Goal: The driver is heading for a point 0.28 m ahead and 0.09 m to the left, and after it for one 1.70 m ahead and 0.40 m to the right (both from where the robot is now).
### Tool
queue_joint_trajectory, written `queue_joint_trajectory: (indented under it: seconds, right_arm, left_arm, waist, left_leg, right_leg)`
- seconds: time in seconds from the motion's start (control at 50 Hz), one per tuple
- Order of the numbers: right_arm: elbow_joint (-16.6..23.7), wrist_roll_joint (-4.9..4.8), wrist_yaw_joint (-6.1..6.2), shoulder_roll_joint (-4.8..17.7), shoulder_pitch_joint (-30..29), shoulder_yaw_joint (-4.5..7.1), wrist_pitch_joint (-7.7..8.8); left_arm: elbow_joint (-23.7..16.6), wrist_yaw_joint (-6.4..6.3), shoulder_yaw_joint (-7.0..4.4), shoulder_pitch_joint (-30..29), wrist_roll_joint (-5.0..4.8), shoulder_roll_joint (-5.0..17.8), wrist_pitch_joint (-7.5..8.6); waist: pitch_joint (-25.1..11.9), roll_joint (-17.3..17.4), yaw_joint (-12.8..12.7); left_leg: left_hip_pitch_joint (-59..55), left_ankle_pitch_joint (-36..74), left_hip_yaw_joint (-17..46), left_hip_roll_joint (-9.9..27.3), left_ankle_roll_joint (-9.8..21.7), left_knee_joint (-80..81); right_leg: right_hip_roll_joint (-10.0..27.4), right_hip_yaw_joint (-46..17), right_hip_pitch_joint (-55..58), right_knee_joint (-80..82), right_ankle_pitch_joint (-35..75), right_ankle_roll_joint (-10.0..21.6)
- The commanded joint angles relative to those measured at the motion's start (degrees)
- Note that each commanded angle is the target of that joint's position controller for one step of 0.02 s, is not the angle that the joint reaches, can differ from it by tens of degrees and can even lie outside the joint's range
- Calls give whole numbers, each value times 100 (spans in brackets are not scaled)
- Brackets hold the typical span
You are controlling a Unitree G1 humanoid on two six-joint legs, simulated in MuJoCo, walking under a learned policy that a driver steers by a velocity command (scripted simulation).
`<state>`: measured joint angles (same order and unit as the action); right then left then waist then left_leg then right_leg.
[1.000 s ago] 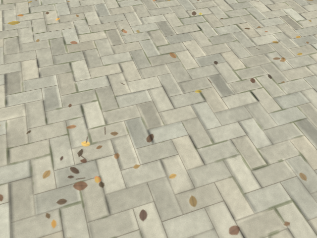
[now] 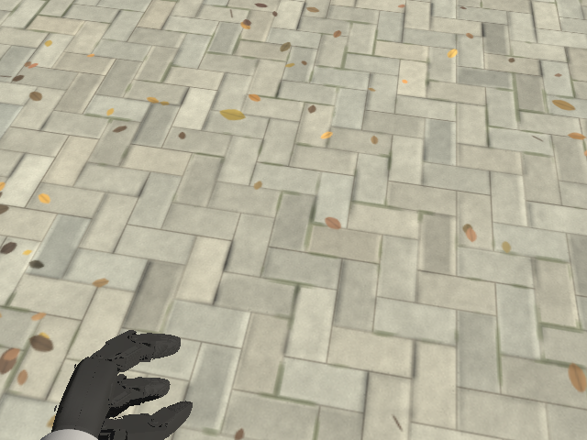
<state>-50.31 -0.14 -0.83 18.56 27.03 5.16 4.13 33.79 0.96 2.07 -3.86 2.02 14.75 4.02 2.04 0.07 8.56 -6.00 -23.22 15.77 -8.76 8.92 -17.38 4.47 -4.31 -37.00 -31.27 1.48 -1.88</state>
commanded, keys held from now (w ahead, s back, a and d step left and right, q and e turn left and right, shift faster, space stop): w+q+shift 0.06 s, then q+shift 0.08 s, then e+shift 0.86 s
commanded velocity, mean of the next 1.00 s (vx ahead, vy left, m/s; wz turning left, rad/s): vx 0.29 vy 0.00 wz -0.27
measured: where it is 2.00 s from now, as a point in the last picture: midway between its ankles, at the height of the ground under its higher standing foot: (299, 423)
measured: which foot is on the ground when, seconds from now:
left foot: down 0.00-0.04, up 0.06-0.38, down 0.40-0.82, up 0.84-1.00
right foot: up 0.00-0.02, down 0.04-0.42, up 0.44-0.80, down 0.82-1.00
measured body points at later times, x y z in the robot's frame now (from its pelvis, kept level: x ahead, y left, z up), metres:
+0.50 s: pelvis +0.34 -0.01 +0.00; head +0.39 +0.01 +0.45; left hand +0.33 +0.28 -0.13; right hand +0.63 -0.20 -0.06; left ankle +0.44 +0.10 -0.73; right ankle +0.25 -0.18 -0.65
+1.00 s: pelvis +0.42 -0.07 +0.01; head +0.47 -0.11 +0.46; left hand +0.66 +0.17 -0.06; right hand +0.51 -0.40 -0.10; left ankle +0.48 +0.09 -0.64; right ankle +0.43 -0.16 -0.73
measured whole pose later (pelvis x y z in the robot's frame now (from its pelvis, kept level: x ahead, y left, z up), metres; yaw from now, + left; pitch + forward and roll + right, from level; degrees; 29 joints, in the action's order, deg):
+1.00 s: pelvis +0.42 -0.07 +0.01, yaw -21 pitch +3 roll +3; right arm -42.4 0.5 2.1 18.0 2.1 5.4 -0.1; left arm 35.1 -1.2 -5.1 12.9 -0.6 18.8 -1.6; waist 3.2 0.7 -0.8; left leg 33.0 -22.4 2.9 -0.8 -2.8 -62.4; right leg -2.0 -3.9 -21.6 -30.0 -11.3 3.2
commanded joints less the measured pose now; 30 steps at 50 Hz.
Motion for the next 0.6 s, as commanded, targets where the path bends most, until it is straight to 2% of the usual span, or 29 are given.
queue_joint_trajectory:
  seconds: [0.02,0.04,0.06,0.08,0.1,0.12,0.14,0.16,0.18,0.2,0.22,0.24,0.26,0.28,0.3,0.34,0.38,0.4,0.42,0.44,0.46,0.48,0.5,0.52,0.54,0.56,0.6]
  right_arm:
    - [412,50,35,1354,-517,305,74]
    - [516,92,11,1227,-869,269,131]
    - [751,150,46,194,-996,0,187]
    - [1133,-222,63,-71,-22,-154,137]
    - [846,-1,162,521,-512,-103,-23]
    - [849,87,130,625,-959,-50,-105]
    - [836,124,86,576,-1133,-31,-175]
    - [935,239,-6,406,-1366,-48,-231]
    - [1061,256,-63,168,-1315,-101,-275]
    - [1248,-323,30,35,-1179,-122,-225]
    - [1260,-349,40,49,-1350,-185,-211]
    - [1357,-220,34,-12,-1596,-232,-180]
    - [1424,-83,-10,-40,-1765,-300,-122]
    - [1437,2,-81,-82,-1864,-353,-47]
    - [1419,42,-159,-30,-1958,-360,17]
    - [1421,64,-221,249,-2081,-296,57]
    - [1280,209,-108,555,-1799,-172,53]
    - [1240,293,-13,798,-1593,-87,38]
    - [1281,474,125,1217,-1151,-5,-19]
    - [1458,529,147,1096,-1185,-79,-156]
    - [1553,278,128,754,-1385,-133,-268]
    - [1551,97,122,595,-1703,-164,-307]
    - [1478,10,127,449,-1954,-184,-317]
    - [1460,15,132,348,-2240,-197,-325]
    - [1447,118,134,405,-2473,-161,-325]
    - [1458,183,146,376,-2665,-140,-306]
    - [1417,201,206,333,-2840,-107,-253]
  left_arm:
    - [39,-168,-465,1445,-69,1163,104]
    - [325,-281,-616,2731,-28,1469,122]
    - [549,-382,-724,3863,151,1791,136]
    - [410,-308,-812,3004,274,2212,107]
    - [208,-258,-736,2272,217,1426,71]
    - [221,-227,-587,1954,170,878,62]
    - [365,-198,-524,1967,202,649,61]
    - [605,-188,-462,2250,128,530,88]
    - [842,-141,-437,2550,47,509,174]
    - [744,-117,-542,1877,-291,593,300]
    - [792,-101,-517,1721,-374,517,362]
    - [828,-101,-551,1588,-376,652,383]
    - [825,-107,-596,1388,-405,854,368]
    - [842,-125,-673,1341,-448,1119,346]
    - [897,-133,-738,1526,-475,1285,344]
    - [989,-139,-802,1701,-474,1491,347]
    - [1027,-143,-797,1762,-491,1478,322]
    - [1008,-133,-753,1871,-464,1357,294]
    - [807,-116,-605,1987,-319,992,262]
    - [951,-113,-477,3095,-400,617,160]
    - [1079,-111,-645,3107,-449,1208,27]
    - [964,-147,-712,2785,-488,1255,-85]
    - [949,-231,-715,2654,-453,1132,-213]
    - [927,-304,-749,2645,-417,1096,-358]
    - [892,-343,-750,2754,-395,986,-506]
    - [828,-375,-753,2795,-380,870,-601]
    - [642,-389,-769,2595,-340,751,-684]
  waist:
    - [-1009,303,-1287]
    - [-1586,262,-1998]
    - [-2225,-1003,-2159]
    - [-2759,-2777,-1132]
    - [-1728,-1211,-1190]
    - [-989,-476,-1193]
    - [-629,-37,-1122]
    - [-429,-53,-1108]
    - [-366,-645,-1029]
    - [-267,-1193,-767]
    - [-236,-986,-752]
    - [-147,-641,-684]
    - [-119,-462,-626]
    - [-240,-510,-618]
    - [-365,-533,-704]
    - [-485,-476,-616]
    - [-665,-364,-360]
    - [-843,-248,-258]
    - [-1548,610,-145]
    - [-2878,1574,-453]
    - [-2880,885,-426]
    - [-2158,680,-575]
    - [-1674,436,-716]
    - [-1238,520,-895]
    - [-1003,760,-1087]
    - [-883,848,-1191]
    - [-755,773,-1232]
  left_leg:
    - [1341,5409,641,837,-6,-1834]
    - [2124,4819,463,613,-108,-3334]
    - [3243,351,-16,230,-50,-5404]
    - [4651,-784,-638,-52,-245,-6599]
    - [5053,-80,-840,560,-265,-6724]
    - [4964,365,-1029,792,-367,-6359]
    - [4800,366,-1120,923,-481,-6203]
    - [4648,241,-1122,982,-507,-5962]
    - [4629,64,-1083,934,-570,-5749]
    - [4600,40,-917,1173,-659,-5453]
    - [4537,-39,-920,1121,-702,-4883]
    - [4301,93,-1045,1063,-742,-4155]
    - [3820,624,-1258,1033,-772,-3202]
    - [3121,1436,-1458,958,-773,-2344]
    - [2604,2145,-1531,772,-801,-1913]
    - [2080,2840,-1379,684,-683,-1440]
    - [1383,3438,-1387,633,-445,-933]
    - [749,4445,-1284,884,-323,-894]
    - [-651,7398,-228,2271,196,-1436]
    - [-1571,8576,1097,3833,1181,-1609]
    - [-1037,7579,707,3444,1086,-1471]
    - [-533,6381,254,3179,911,-1233]
    - [66,5347,-24,2925,742,-924]
    - [813,4496,-283,2767,644,-573]
    - [1602,3929,-568,2691,625,-211]
    - [2035,3496,-807,2674,635,29]
    - [2289,3062,-1244,2676,595,223]
  right_leg:
    - [-566,355,3421,144,-669,165]
    - [-141,95,4847,-127,-1318,254]
    - [1378,-1422,6061,-19,-3203,283]
    - [2675,-5014,6393,1511,-3618,964]
    - [2287,-4312,5494,1540,-3420,1058]
    - [1948,-2796,4729,1259,-1736,1014]
    - [1705,-1810,4195,1094,235,985]
    - [1326,-1044,3817,1076,1549,912]
    - [1302,-803,3666,1029,2580,956]
    - [1026,-606,3650,1190,2809,997]
    - [1006,-457,3420,1329,2774,1053]
    - [985,-307,3057,1481,2826,1129]
    - [840,-35,2646,1599,2888,1145]
    - [619,179,2324,1674,2736,1106]
    - [534,166,2276,1668,2514,1113]
    - [625,-35,2463,1508,2350,1025]
    - [406,-42,2618,729,2461,708]
    - [100,51,2325,-41,1979,469]
    - [-377,273,1182,-1858,-510,106]
    - [-723,-46,414,-3746,-4463,-90]
    - [-408,-366,386,-4183,-4349,-133]
    - [-246,-144,-85,-4201,-4037,-205]
    - [-61,30,-220,-4065,-3689,-318]
    - [58,117,-64,-4041,-3425,-427]
    - [89,221,335,-4154,-3167,-517]
    - [113,287,529,-4130,-2950,-553]
    - [209,336,595,-3702,-2505,-513]
Keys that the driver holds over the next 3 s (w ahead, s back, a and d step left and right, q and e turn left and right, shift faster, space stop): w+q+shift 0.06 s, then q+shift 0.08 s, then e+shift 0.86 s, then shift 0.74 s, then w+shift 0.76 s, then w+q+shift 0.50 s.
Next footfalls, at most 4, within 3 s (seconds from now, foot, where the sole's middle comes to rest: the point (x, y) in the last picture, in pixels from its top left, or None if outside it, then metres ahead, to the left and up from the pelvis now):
0.04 right None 0.25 -0.17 -0.76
0.40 left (223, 431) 0.48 0.10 -0.76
0.82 right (346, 418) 0.47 -0.17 -0.76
1.28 left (250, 387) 0.57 0.03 -0.76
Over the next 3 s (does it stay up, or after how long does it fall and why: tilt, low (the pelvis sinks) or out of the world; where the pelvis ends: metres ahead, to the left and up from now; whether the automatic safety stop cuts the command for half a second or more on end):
stays up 1.18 -0.43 -0.03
